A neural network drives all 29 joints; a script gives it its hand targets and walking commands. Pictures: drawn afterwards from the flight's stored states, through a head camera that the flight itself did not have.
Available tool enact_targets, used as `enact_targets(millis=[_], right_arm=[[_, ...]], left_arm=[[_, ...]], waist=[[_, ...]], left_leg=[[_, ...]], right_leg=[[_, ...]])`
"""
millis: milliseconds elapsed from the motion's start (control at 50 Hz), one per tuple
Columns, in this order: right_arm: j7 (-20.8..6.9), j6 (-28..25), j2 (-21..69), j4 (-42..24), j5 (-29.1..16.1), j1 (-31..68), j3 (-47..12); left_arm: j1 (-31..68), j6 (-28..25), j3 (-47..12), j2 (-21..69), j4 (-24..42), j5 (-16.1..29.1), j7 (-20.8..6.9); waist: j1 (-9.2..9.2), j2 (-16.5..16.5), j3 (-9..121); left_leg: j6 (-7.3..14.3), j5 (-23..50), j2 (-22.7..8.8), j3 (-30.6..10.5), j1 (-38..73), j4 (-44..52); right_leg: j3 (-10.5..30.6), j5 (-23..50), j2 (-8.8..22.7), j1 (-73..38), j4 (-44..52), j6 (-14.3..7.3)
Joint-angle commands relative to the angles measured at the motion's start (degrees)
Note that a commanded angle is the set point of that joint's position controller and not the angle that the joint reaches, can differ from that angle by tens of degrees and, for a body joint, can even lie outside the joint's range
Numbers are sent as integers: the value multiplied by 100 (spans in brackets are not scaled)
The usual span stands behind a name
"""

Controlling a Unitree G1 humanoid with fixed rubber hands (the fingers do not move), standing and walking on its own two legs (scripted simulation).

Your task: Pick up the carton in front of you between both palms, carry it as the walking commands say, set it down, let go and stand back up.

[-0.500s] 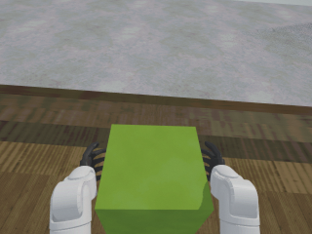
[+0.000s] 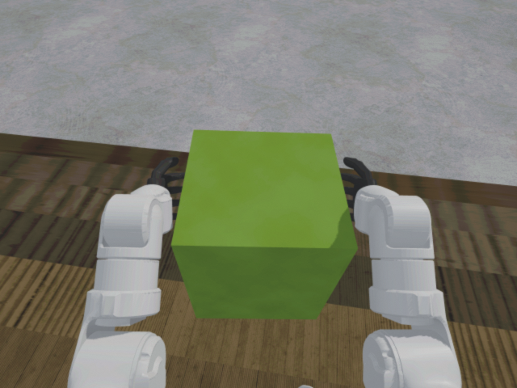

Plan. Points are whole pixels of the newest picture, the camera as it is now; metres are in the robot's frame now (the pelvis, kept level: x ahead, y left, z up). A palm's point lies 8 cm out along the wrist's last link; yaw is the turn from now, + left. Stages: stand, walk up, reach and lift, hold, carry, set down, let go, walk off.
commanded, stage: carry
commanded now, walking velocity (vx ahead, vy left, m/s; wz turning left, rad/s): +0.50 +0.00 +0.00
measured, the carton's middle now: (259, 231) +0.37 +0.01 +0.04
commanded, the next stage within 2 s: none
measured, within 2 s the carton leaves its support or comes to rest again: neither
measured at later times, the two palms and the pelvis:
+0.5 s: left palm (193, 93) +0.71 +0.17 +0.08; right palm (326, 92) +0.71 -0.13 +0.09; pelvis +0.35 +0.01 -0.07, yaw -3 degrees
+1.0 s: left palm (214, 77) +1.01 +0.17 -0.05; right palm (309, 78) +0.99 -0.13 -0.04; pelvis +0.65 +0.05 -0.13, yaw -1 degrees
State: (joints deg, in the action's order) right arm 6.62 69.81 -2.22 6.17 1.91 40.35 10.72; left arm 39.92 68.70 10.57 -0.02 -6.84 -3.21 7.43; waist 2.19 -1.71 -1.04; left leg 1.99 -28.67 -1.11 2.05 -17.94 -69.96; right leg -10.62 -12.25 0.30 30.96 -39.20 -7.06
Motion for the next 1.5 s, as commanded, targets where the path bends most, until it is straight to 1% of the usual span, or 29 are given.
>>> enact_targets(millis=[0, 220, 280, 360, 420, 460, 480, 500, 520, 540, 560, 580, 620, 680, 760, 820, 920, 1000, 1020, 1040, 1060, 1080, 1100, 1120, 1160, 1220, 1340, 1420, 1480], right_arm=[[-1052, -171, 6191, -481, -2280, 4218, -3414], [-919, -260, 6579, -925, -1833, 3765, -3484], [-992, -218, 6398, -1094, -1811, 3617, -3657], [-1156, -119, 6059, -858, -1678, 3249, -3661], [-1207, -41, 5692, -587, -1581, 3016, -3380], [-1228, -21, 5399, -531, -1563, 2963, -3186], [-1260, 0, 5278, -615, -1613, 3101, -3101], [-1292, 33, 5258, -505, -1651, 3347, -3073], [-1309, 58, 5212, -123, -1710, 3219, -3013], [-1329, 69, 5416, -187, -1862, 3345, -3056], [-1358, 63, 5665, -431, -2073, 3618, -3122], [-1391, 57, 6037, -687, -2277, 3989, -3260], [-1433, -26, 6577, -1051, -2603, 4433, -3517], [-1427, -173, 6948, -1114, -2757, 4217, -3693], [-1493, -453, 7026, -921, -2586, 3521, -3870], [-1564, -690, 6949, -940, -2539, 3259, -4045], [-1580, -910, 6620, -1011, -2536, 2913, -4282], [-1544, -884, 6251, -1016, -2695, 2819, -4292], [-1539, -835, 6094, -959, -2682, 2893, -4229], [-1535, -771, 6008, -859, -2619, 3009, -4146], [-1531, -648, 5926, -603, -2521, 2981, -3973], [-1463, -500, 5762, -482, -2457, 2852, -3797], [-1386, -417, 5516, -517, -2297, 2844, -3597], [-1315, -361, 5525, -448, -2147, 3001, -3466], [-1211, -315, 5554, -481, -1945, 3001, -3195], [-1130, -369, 5798, -403, -1720, 3221, -3047], [-1019, -590, 6330, -599, -1750, 3389, -3337], [-953, -610, 6357, -892, -1867, 3451, -3660], [-943, -518, 6063, -910, -1790, 3214, -3689]], left_arm=[[4492, -121, -3412, 5960, 773, 2818, -1422], [4349, -130, -3609, 6480, 1373, 2661, -1421], [3921, -108, -3751, 6278, 1416, 2537, -1414], [3556, -90, -3910, 5971, 1138, 2471, -1438], [3662, -95, -3956, 5968, 860, 2628, -1481], [3797, -86, -3969, 5992, 706, 2757, -1500], [3977, -92, -3919, 5977, 711, 2772, -1490], [4146, -38, -3842, 6013, 681, 2730, -1470], [4219, 71, -3689, 5913, 519, 2702, -1401], [4173, 120, -3564, 5833, 544, 2635, -1337], [4346, 115, -3532, 5967, 688, 2632, -1288], [4383, 88, -3491, 6101, 758, 2580, -1242], [4340, -9, -3475, 6364, 987, 2505, -1176], [3982, -195, -3548, 6680, 988, 2408, -1109], [3258, -478, -3742, 6690, 881, 2072, -1076], [3034, -696, -3939, 6586, 1029, 1955, -1089], [2813, -862, -4076, 6153, 1202, 1857, -1131], [2678, -736, -3844, 5439, 1272, 1712, -1082], [2534, -648, -3746, 5254, 1227, 1676, -1082], [2383, -567, -3645, 5054, 1186, 1658, -1099], [2483, -490, -3499, 4863, 1005, 1620, -1099], [2356, -394, -3408, 4856, 659, 1645, -1117], [2528, -341, -3564, 5125, 698, 1941, -1167], [2981, -266, -3694, 5343, 803, 2214, -1217], [3800, -232, -3937, 5824, 960, 2733, -1322], [4385, -272, -4012, 6420, 875, 3114, -1460], [4239, -483, -3852, 6809, 760, 3181, -1584], [3715, -532, -3768, 6629, 764, 3001, -1522], [3433, -497, -3788, 6390, 781, 2843, -1463]], waist=[[127, 568, 2977], [141, 1070, 3196], [294, 836, 2948], [746, 399, 2091], [352, 475, 1698], [-515, 589, 2219], [-799, 30, 2334], [-637, -1460, 2731], [-438, -1713, 3408], [-684, -1242, 3488], [-601, -646, 3258], [-511, -66, 3079], [-363, 80, 3088], [-435, -37, 2962], [-569, -462, 3439], [-683, -358, 3163], [-1118, -24, 2536], [-623, -310, 2246], [-1, -415, 2695], [742, 117, 2708], [557, 1409, 2534], [298, 1029, 3207], [368, 598, 3433], [112, 39, 2748], [-33, -87, 2720], [37, 133, 2256], [225, 742, 2830], [602, 828, 2606], [692, 444, 2282]], left_leg=[[212, 554, -118, -409, -2252, -859], [205, 2206, -17, 143, -2426, 1904], [278, 2396, 65, 280, -2952, 1929], [152, 3933, -43, 53, -3975, 3882], [193, 5581, 113, 438, -640, 4833], [175, 4916, 218, 824, 1422, 4499], [232, 4576, -51, 543, 2076, 4515], [611, 6433, -878, -295, 3373, 3000], [1371, 5927, -1762, -2196, 4243, 2870], [1653, 3760, -1920, -3013, 3963, 3713], [1677, 2772, -1970, -3300, 3405, 4237], [1561, 2805, -1866, -3178, 2886, 4356], [1188, 2521, -1641, -2804, 2022, 4302], [903, 4632, -1241, -1738, 1919, 3860], [878, 6673, -1122, -1367, 2939, 3281], [500, 6396, -720, -1040, 3330, 3133], [402, 5971, -182, -824, 3365, 2600], [272, 4915, 77, -292, 1037, 1507], [155, 5517, -183, -139, 202, 429], [-81, 4393, 85, 178, -480, -1463], [-286, -874, 831, 442, -2033, -2787], [-329, -1026, 593, -386, -3158, -3107], [-202, -715, 334, -520, -3179, -2990], [18, -433, 209, -390, -2790, -2273], [85, -29, -32, -663, -2997, -1455], [-12, 297, -57, -396, -2347, 328], [88, 1815, -64, -16, -2904, 583], [-112, 2599, -19, -50, -4130, 1533], [-159, 3994, 244, 340, -2616, 3791]], right_leg=[[2721, 2290, 1634, -3976, 1279, -524], [1377, 4591, 1269, -4610, 798, -480], [1336, 4583, 1191, -4994, 363, -476], [1577, 3084, 832, -5696, -160, -283], [1043, 2142, 546, -3032, -427, -121], [635, 3177, 405, -2226, -2039, 67], [464, 1928, 110, -1653, -3695, 219], [673, -2340, -428, -227, -5345, 364], [1398, -2735, -640, 906, -6072, 432], [1393, -2416, -540, 1226, -5969, 506], [1344, -2278, -372, 1391, -5750, 548], [1382, -2042, -197, 1358, -5364, 574], [1504, -1635, 143, 742, -4497, 582], [1400, -700, 322, 874, -3027, 651], [998, -81, 190, 1479, -2895, 565], [926, 845, 118, 2015, -2209, 502], [290, 2261, -354, 1667, 260, 533], [25, 3572, -679, -1529, 1475, 456], [183, 3966, -453, -3038, 909, 243], [570, 3693, 25, -3733, 1502, -105], [1516, 5745, 905, -4710, 763, -529], [3220, 5791, 1982, -5820, 140, -1272], [3591, 3921, 2092, -5348, 471, -1528], [3235, 3455, 1687, -4156, 690, -1174], [3963, 1184, 1788, -3340, 829, -1355], [3567, 1109, 1464, -2134, 1068, -959], [2640, 4005, 1050, -3530, 108, -342], [2482, 3451, 607, -4751, -559, -391], [1853, 2430, 232, -3705, -748, -441]])
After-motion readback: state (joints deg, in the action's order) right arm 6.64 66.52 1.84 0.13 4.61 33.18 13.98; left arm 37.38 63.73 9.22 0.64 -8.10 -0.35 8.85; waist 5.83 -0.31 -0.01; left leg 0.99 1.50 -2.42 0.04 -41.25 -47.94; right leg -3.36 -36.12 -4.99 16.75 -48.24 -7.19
